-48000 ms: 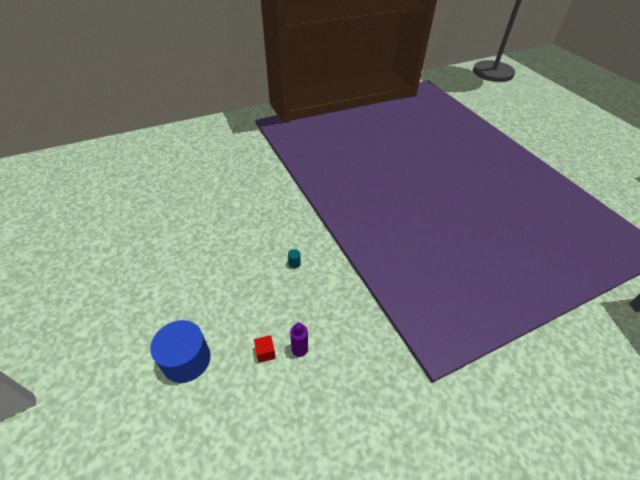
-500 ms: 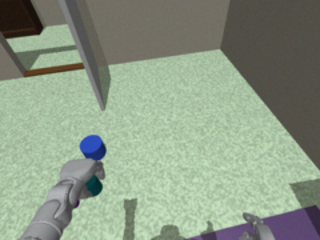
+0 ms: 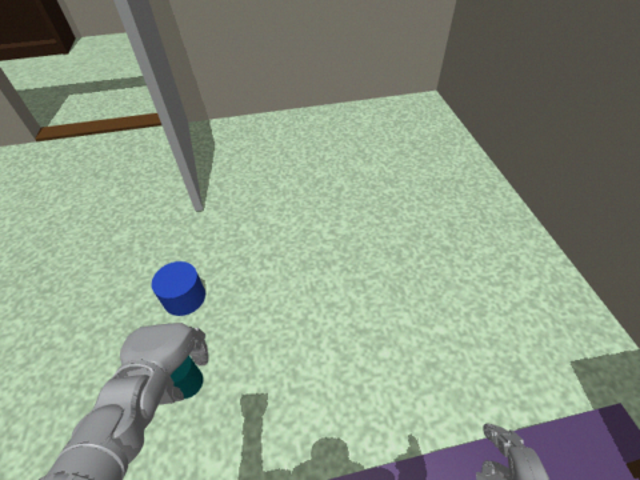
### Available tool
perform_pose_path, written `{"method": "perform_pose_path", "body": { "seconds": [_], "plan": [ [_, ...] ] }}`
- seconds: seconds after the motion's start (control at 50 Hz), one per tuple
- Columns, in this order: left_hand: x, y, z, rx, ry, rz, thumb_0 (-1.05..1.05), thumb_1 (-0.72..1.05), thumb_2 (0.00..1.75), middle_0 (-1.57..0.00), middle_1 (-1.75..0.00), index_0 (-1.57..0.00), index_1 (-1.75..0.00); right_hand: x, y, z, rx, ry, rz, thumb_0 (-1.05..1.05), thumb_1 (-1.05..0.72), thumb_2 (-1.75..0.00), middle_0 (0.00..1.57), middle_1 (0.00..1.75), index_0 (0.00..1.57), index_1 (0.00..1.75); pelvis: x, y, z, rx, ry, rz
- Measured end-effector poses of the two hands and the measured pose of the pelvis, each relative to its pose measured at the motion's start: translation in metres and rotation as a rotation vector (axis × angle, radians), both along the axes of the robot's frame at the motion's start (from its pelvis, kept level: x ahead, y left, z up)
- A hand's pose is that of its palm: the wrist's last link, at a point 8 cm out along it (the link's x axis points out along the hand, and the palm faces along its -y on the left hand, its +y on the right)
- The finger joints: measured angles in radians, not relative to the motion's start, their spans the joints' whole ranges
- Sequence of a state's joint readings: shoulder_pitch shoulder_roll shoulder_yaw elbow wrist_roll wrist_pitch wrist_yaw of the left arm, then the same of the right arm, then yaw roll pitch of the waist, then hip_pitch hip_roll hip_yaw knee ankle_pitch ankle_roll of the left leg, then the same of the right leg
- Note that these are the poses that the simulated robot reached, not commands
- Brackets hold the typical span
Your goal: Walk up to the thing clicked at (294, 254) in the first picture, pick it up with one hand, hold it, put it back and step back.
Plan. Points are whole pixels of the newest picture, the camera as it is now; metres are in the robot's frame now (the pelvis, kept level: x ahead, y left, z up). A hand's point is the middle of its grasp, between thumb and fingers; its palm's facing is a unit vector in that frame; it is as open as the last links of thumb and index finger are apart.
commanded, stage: crouch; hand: left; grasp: from above
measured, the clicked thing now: (180, 375) +0.30 +0.22 -0.10
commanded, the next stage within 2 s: lower in 1.78 s
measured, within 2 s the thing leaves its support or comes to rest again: neither
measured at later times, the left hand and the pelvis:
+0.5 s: hand (213, 388) +0.35 +0.22 -0.30, palm faces -0.41 +0.05 -0.91, open 7.1 cm; pelvis -0.07 +0.01 -0.18, yaw +0 degrees
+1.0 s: hand (232, 404) +0.38 +0.22 -0.49, palm faces -0.45 -0.01 -0.89, open 7.2 cm; pelvis -0.08 +0.00 -0.32, yaw -1 degrees
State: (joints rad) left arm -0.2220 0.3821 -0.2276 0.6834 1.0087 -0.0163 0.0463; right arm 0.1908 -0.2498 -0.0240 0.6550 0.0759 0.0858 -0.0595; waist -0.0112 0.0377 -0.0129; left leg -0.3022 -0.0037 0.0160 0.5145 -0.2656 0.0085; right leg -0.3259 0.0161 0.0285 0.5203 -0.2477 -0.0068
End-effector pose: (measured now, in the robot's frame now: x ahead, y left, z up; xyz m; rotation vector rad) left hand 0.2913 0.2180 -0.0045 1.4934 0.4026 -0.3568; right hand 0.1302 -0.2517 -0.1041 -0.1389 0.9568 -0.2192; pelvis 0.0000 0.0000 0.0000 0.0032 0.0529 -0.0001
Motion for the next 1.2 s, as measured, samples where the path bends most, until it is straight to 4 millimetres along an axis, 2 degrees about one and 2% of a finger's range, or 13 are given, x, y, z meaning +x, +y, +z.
{"method": "perform_pose_path", "body": {
  "seconds": [0.1,0.18,0.26,0.38,0.48,0.58,0.7,0.88,1.04,1.2],
  "plan": [
    [0.001,0.002,-0.036,0.040,-0.001,-0.014,0.00,0.31,0.36,-0.84,-0.61,-0.89,-0.54,-0.011,-0.005,-0.014,-0.030,0.052,0.031,0.00,-0.90,-0.90,0.20,0.30,0.21,0.30,-0.011,-0.001,-0.014,-0.004,0.072,0.012],
    [0.013,0.004,-0.072,0.072,-0.019,-0.029,0.00,0.32,0.36,-0.84,-0.61,-0.89,-0.54,-0.029,-0.013,-0.039,-0.062,0.104,0.035,0.00,-0.90,-0.90,0.20,0.30,0.21,0.30,-0.021,0.000,-0.038,-0.012,0.165,0.019],
    [0.029,0.002,-0.111,0.084,-0.048,-0.039,0.00,0.32,0.35,-0.84,-0.61,-0.90,-0.53,-0.057,-0.022,-0.072,-0.096,0.162,0.016,0.00,-0.90,-0.90,0.20,0.30,0.21,0.30,-0.032,0.002,-0.072,-0.023,0.258,0.018],
    [0.049,-0.003,-0.174,0.091,-0.066,-0.035,0.00,0.33,0.33,-0.85,-0.59,-0.91,-0.52,-0.111,-0.028,-0.128,-0.127,0.266,-0.037,0.00,-0.91,-0.90,0.20,0.30,0.20,0.30,-0.049,0.006,-0.128,-0.034,0.377,0.013],
    [0.060,-0.004,-0.224,0.097,-0.066,-0.026,0.00,0.33,0.31,-0.86,-0.58,-0.93,-0.50,-0.153,-0.021,-0.177,-0.126,0.346,-0.074,0.00,-0.91,-0.90,0.20,0.30,0.20,0.30,-0.063,0.010,-0.173,-0.040,0.450,0.012],
    [0.065,-0.002,-0.271,0.094,-0.043,-0.003,0.00,0.32,0.31,-0.86,-0.58,-0.93,-0.49,-0.179,-0.010,-0.219,-0.103,0.399,-0.082,0.00,-0.91,-0.90,0.20,0.30,0.20,0.30,-0.074,0.012,-0.211,-0.044,0.500,0.011],
    [0.069,-0.002,-0.326,0.072,-0.004,-0.005,0.00,0.32,0.33,-0.86,-0.58,-0.93,-0.50,-0.185,-0.002,-0.264,-0.086,0.413,-0.057,0.00,-0.90,-0.90,0.20,0.30,0.21,0.30,-0.081,0.011,-0.254,-0.050,0.548,0.014],
    [0.081,0.001,-0.395,0.049,-0.018,-0.020,0.00,0.30,0.37,-0.86,-0.59,-0.92,-0.52,-0.167,-0.009,-0.309,-0.108,0.414,0.023,0.00,-0.90,-0.90,0.20,0.30,0.21,0.30,-0.082,0.007,-0.304,-0.063,0.603,0.016],
    [0.098,0.001,-0.432,0.039,-0.026,0.007,0.00,0.28,0.41,-0.85,-0.60,-0.91,-0.54,-0.156,-0.019,-0.332,-0.118,0.433,0.069,0.00,-0.91,-0.90,0.20,0.30,0.21,0.30,-0.077,0.003,-0.329,-0.067,0.625,0.011],
    [0.108,0.000,-0.460,0.037,-0.017,0.008,0.00,0.29,0.41,-0.84,-0.61,-0.90,-0.55,-0.165,-0.021,-0.351,-0.099,0.475,0.066,0.00,-0.91,-0.90,0.20,0.30,0.21,0.30,-0.075,0.002,-0.351,-0.071,0.626,-0.004]
  ]
}}
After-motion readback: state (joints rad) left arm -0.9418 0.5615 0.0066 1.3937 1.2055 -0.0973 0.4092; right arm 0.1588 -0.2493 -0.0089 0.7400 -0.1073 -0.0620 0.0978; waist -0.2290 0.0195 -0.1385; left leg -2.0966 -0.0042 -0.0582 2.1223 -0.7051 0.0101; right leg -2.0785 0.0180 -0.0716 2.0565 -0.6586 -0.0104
